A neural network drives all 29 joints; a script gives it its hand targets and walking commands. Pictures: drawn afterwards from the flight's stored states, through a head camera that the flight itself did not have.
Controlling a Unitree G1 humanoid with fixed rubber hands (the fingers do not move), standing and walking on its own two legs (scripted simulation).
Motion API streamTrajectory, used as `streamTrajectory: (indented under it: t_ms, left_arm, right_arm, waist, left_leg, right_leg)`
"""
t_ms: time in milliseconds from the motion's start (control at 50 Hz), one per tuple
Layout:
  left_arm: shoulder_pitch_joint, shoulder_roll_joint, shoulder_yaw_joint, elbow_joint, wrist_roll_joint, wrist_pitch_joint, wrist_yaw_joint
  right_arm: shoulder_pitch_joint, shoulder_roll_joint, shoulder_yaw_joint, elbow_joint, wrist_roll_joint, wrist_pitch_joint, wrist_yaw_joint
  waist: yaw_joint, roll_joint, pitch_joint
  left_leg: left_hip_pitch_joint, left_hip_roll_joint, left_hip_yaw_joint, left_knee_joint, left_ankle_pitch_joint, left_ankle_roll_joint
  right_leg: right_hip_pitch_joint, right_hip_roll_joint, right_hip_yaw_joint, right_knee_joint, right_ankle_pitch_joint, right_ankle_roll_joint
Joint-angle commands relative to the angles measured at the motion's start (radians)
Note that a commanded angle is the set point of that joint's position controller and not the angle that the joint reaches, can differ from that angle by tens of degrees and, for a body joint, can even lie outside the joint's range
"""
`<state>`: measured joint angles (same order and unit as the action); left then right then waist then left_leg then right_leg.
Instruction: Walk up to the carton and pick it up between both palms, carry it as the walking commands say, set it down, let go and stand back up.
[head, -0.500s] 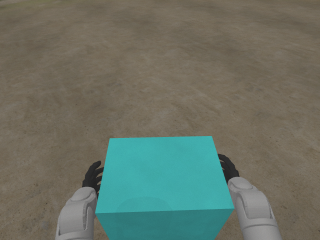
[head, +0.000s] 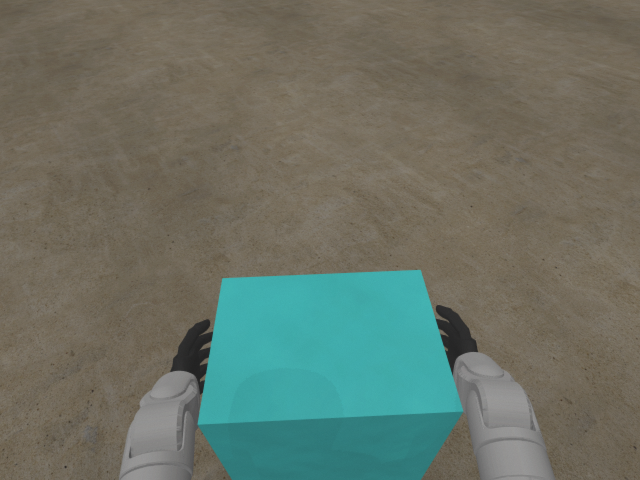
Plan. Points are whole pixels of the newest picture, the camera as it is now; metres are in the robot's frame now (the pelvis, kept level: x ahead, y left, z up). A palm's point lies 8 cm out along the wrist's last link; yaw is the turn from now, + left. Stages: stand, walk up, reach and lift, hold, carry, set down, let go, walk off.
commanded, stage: set down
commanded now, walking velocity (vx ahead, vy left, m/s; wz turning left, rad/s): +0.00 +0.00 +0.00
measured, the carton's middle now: (326, 392) +0.28 +0.01 -0.06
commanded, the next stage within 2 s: none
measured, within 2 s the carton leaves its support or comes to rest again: neither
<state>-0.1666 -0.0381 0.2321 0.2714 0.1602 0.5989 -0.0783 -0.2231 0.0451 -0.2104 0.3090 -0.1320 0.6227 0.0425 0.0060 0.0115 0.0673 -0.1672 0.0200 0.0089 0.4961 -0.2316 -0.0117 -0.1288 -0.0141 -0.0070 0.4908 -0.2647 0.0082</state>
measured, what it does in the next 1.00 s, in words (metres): lowers itself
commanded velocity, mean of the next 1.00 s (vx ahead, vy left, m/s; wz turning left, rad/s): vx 0.00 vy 0.00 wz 0.00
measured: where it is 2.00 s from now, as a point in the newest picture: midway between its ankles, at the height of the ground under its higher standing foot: outside the picture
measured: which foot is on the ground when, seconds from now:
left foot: down 0.00-1.00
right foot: down 0.00-1.00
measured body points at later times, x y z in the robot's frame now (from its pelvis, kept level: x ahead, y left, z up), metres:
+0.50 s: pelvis +0.01 +0.00 -0.01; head +0.15 +0.00 +0.42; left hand +0.32 +0.19 -0.08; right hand +0.33 -0.17 -0.08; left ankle +0.03 +0.12 -0.74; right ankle +0.01 -0.13 -0.74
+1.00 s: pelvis -0.04 +0.00 -0.07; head +0.18 +0.00 +0.32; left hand +0.36 +0.18 -0.16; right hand +0.36 -0.17 -0.16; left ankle +0.03 +0.12 -0.74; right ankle +0.01 -0.13 -0.74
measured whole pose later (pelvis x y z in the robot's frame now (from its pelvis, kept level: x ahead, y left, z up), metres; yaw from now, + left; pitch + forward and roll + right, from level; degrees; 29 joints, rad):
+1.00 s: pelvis -0.04 +0.00 -0.07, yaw +0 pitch +38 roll -1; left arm -0.54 -0.02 0.40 0.43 0.19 0.28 -0.14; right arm -0.56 0.07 -0.40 0.41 -0.17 0.31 0.08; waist 0.01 0.01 -0.17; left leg -1.30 0.02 -0.01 0.84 -0.21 -0.01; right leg -1.27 -0.01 -0.01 0.86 -0.26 0.00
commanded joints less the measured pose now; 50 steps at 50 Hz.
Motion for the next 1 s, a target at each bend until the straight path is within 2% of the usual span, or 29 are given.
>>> streamTrajectory:
  t_ms: [0,80,100,160,200,220,240,260,280,320,340,360,380,460,500,520,560,580,600,640,660,720,760,820,840,880,900,960,980]
  left_arm:
    - [-0.606,-0.798,-0.406,0.016,-0.066,-0.078,-0.184]
    - [-0.581,-0.809,-0.375,0.061,-0.056,-0.134,-0.181]
    - [-0.585,-0.798,-0.372,0.064,-0.052,-0.144,-0.181]
    - [-0.549,-0.794,-0.35,0.093,-0.039,-0.176,-0.178]
    - [-0.538,-0.771,-0.357,0.095,-0.033,-0.197,-0.174]
    - [-0.534,-0.757,-0.346,0.099,-0.027,-0.212,-0.172]
    - [-0.536,-0.765,-0.361,0.087,-0.04,-0.229,-0.173]
    - [-0.509,-0.764,-0.346,0.113,-0.026,-0.24,-0.174]
    - [-0.517,-0.747,-0.344,0.115,-0.028,-0.254,-0.176]
    - [-0.5,-0.752,-0.355,0.117,-0.034,-0.284,-0.176]
    - [-0.502,-0.747,-0.36,0.115,-0.037,-0.303,-0.177]
    - [-0.504,-0.74,-0.361,0.111,-0.035,-0.312,-0.176]
    - [-0.512,-0.738,-0.364,0.113,-0.039,-0.326,-0.178]
    - [-0.505,-0.723,-0.382,0.1,-0.048,-0.377,-0.188]
    - [-0.494,-0.718,-0.366,0.115,-0.051,-0.4,-0.191]
    - [-0.5,-0.715,-0.371,0.124,-0.052,-0.404,-0.196]
    - [-0.532,-0.698,-0.368,0.102,-0.048,-0.42,-0.199]
    - [-0.55,-0.676,-0.345,0.107,-0.046,-0.424,-0.206]
    - [-0.569,-0.689,-0.35,0.124,-0.045,-0.424,-0.212]
    - [-0.618,-0.691,-0.352,0.125,-0.046,-0.421,-0.221]
    - [-0.625,-0.684,-0.354,0.116,-0.043,-0.419,-0.224]
    - [-0.739,-0.687,-0.341,0.118,-0.03,-0.4,-0.238]
    - [-0.785,-0.7,-0.33,0.136,-0.023,-0.384,-0.248]
    - [-0.851,-0.732,-0.331,0.141,-0.014,-0.362,-0.264]
    - [-0.857,-0.734,-0.316,0.177,0.003,-0.345,-0.265]
    - [-0.89,-0.744,-0.296,0.184,0.014,-0.333,-0.273]
    - [-0.898,-0.75,-0.292,0.189,0.02,-0.323,-0.275]
    - [-0.941,-0.784,-0.312,0.168,0.004,-0.316,-0.286]
    - [-0.934,-0.788,-0.321,0.157,-0.004,-0.316,-0.288]
  right_arm:
    - [-0.503,0.842,0.391,0.065,0.026,-0.1,0.228]
    - [-0.529,0.848,0.379,0.088,0.015,-0.153,0.233]
    - [-0.504,0.844,0.36,0.109,0.004,-0.162,0.232]
    - [-0.503,0.841,0.369,0.118,0.008,-0.199,0.238]
    - [-0.46,0.83,0.342,0.14,-0.011,-0.221,0.234]
    - [-0.462,0.841,0.353,0.145,-0.005,-0.234,0.235]
    - [-0.447,0.82,0.342,0.15,-0.018,-0.248,0.232]
    - [-0.452,0.823,0.358,0.141,-0.01,-0.263,0.232]
    - [-0.447,0.818,0.342,0.152,-0.02,-0.276,0.225]
    - [-0.438,0.816,0.356,0.145,-0.013,-0.306,0.226]
    - [-0.435,0.822,0.369,0.143,-0.012,-0.32,0.224]
    - [-0.43,0.838,0.375,0.151,-0.002,-0.331,0.225]
    - [-0.431,0.832,0.375,0.151,-0.004,-0.344,0.223]
    - [-0.418,0.829,0.395,0.139,0.001,-0.392,0.211]
    - [-0.442,0.831,0.42,0.114,0.011,-0.416,0.204]
    - [-0.44,0.819,0.408,0.114,0.004,-0.422,0.2]
    - [-0.443,0.838,0.4,0.13,-0.002,-0.428,0.2]
    - [-0.469,0.844,0.408,0.128,0.003,-0.429,0.197]
    - [-0.494,0.836,0.393,0.124,-0.013,-0.432,0.194]
    - [-0.535,0.853,0.381,0.117,-0.023,-0.429,0.198]
    - [-0.531,0.866,0.39,0.131,-0.02,-0.422,0.203]
    - [-0.626,0.844,0.342,0.15,-0.048,-0.402,0.211]
    - [-0.668,0.85,0.329,0.165,-0.061,-0.388,0.224]
    - [-0.743,0.87,0.324,0.174,-0.061,-0.366,0.242]
    - [-0.731,0.862,0.301,0.202,-0.076,-0.353,0.25]
    - [-0.792,0.873,0.295,0.211,-0.065,-0.339,0.268]
    - [-0.799,0.871,0.286,0.216,-0.074,-0.332,0.275]
    - [-0.81,0.903,0.3,0.229,-0.058,-0.324,0.292]
    - [-0.814,0.915,0.318,0.212,-0.048,-0.324,0.297]
  waist:
    - [0.015,-0.019,-0.195]
    - [0.019,-0.063,-0.283]
    - [0.011,-0.049,-0.299]
    - [0.035,-0.044,-0.371]
    - [0.017,-0.046,-0.397]
    - [0.037,-0.05,-0.431]
    - [0.012,-0.066,-0.463]
    - [0.029,-0.041,-0.493]
    - [0.018,-0.051,-0.486]
    - [0.021,-0.043,-0.545]
    - [0.022,-0.066,-0.565]
    - [0.033,-0.036,-0.591]
    - [0.022,-0.034,-0.62]
    - [0.019,-0.054,-0.735]
    - [0.034,-0.073,-0.805]
    - [0.018,-0.071,-0.8]
    - [0.028,-0.067,-0.822]
    - [0.051,-0.086,-0.82]
    - [0.033,-0.072,-0.806]
    - [0.035,-0.068,-0.813]
    - [0.05,-0.064,-0.816]
    - [0.027,-0.035,-0.81]
    - [0.027,-0.052,-0.803]
    - [0.02,-0.049,-0.846]
    - [0.012,-0.026,-0.813]
    - [0.033,-0.025,-0.828]
    - [0.025,-0.034,-0.829]
    - [0.031,-0.028,-0.896]
    - [0.036,-0.051,-0.931]
  left_leg:
    - [0.033,-0.11,-0.066,-0.055,0.056,0.03]
    - [0.013,-0.107,-0.073,-0.009,0.14,0.036]
    - [0.002,-0.109,-0.069,0.0,0.158,0.032]
    - [-0.032,-0.112,-0.071,0.024,0.219,0.032]
    - [-0.036,-0.112,-0.073,0.046,0.275,0.03]
    - [-0.046,-0.113,-0.078,0.052,0.318,0.032]
    - [-0.065,-0.113,-0.077,0.066,0.332,0.028]
    - [-0.078,-0.118,-0.073,0.075,0.362,0.028]
    - [-0.115,-0.12,-0.074,0.084,0.37,0.03]
    - [-0.136,-0.123,-0.074,0.099,0.419,0.028]
    - [-0.153,-0.119,-0.077,0.107,0.444,0.031]
    - [-0.167,-0.121,-0.07,0.117,0.449,0.029]
    - [-0.191,-0.119,-0.069,0.128,0.464,0.026]
    - [-0.291,-0.122,-0.061,0.175,0.525,0.014]
    - [-0.345,-0.118,-0.061,0.195,0.522,0.011]
    - [-0.377,-0.118,-0.056,0.203,0.509,0.011]
    - [-0.408,-0.112,-0.049,0.212,0.482,0.011]
    - [-0.452,-0.113,-0.041,0.223,0.422,0.015]
    - [-0.476,-0.112,-0.037,0.226,0.382,0.015]
    - [-0.512,-0.112,-0.029,0.238,0.321,0.016]
    - [-0.53,-0.116,-0.023,0.252,0.312,0.017]
    - [-0.589,-0.119,-0.007,0.275,0.174,0.01]
    - [-0.62,-0.123,-0.004,0.299,0.105,0.016]
    - [-0.647,-0.124,-0.002,0.339,0.048,0.018]
    - [-0.666,-0.125,-0.002,0.338,0.031,0.019]
    - [-0.692,-0.125,0.005,0.367,-0.007,0.022]
    - [-0.701,-0.122,0.0,0.376,-0.009,0.024]
    - [-0.717,-0.125,0.004,0.428,0.059,0.021]
    - [-0.714,-0.125,-0.002,0.445,0.099,0.024]
  right_leg:
    - [-0.142,0.09,0.086,-0.076,0.057,-0.033]
    - [-0.197,0.095,0.079,-0.032,0.128,-0.035]
    - [-0.217,0.097,0.078,-0.021,0.154,-0.036]
    - [-0.237,0.101,0.079,0.009,0.21,-0.037]
    - [-0.286,0.1,0.079,0.023,0.26,-0.033]
    - [-0.292,0.103,0.083,0.033,0.296,-0.032]
    - [-0.301,0.107,0.082,0.044,0.319,-0.032]
    - [-0.308,0.106,0.085,0.051,0.345,-0.032]
    - [-0.328,0.108,0.087,0.059,0.366,-0.029]
    - [-0.341,0.109,0.09,0.073,0.413,-0.026]
    - [-0.356,0.112,0.09,0.087,0.441,-0.023]
    - [-0.361,0.109,0.097,0.097,0.451,-0.024]
    - [-0.383,0.112,0.096,0.111,0.468,-0.022]
    - [-0.408,0.113,0.107,0.162,0.59,-0.011]
    - [-0.415,0.112,0.11,0.189,0.613,-0.007]
    - [-0.447,0.11,0.108,0.198,0.603,-0.001]
    - [-0.483,0.118,0.105,0.213,0.556,0.001]
    - [-0.489,0.111,0.112,0.214,0.51,0.004]
    - [-0.514,0.111,0.11,0.223,0.46,0.004]
    - [-0.557,0.123,0.092,0.24,0.363,0.001]
    - [-0.569,0.121,0.096,0.248,0.355,0.001]
    - [-0.65,0.125,0.076,0.271,0.19,-0.008]
    - [-0.7,0.13,0.058,0.296,0.105,-0.015]
    - [-0.74,0.128,0.047,0.332,0.044,-0.018]
    - [-0.776,0.128,0.045,0.343,0.026,-0.023]
    - [-0.821,0.128,0.042,0.367,-0.024,-0.026]
    - [-0.853,0.131,0.038,0.379,-0.029,-0.029]
    - [-0.874,0.138,0.041,0.414,0.031,-0.035]
    - [-0.881,0.141,0.033,0.432,0.069,-0.033]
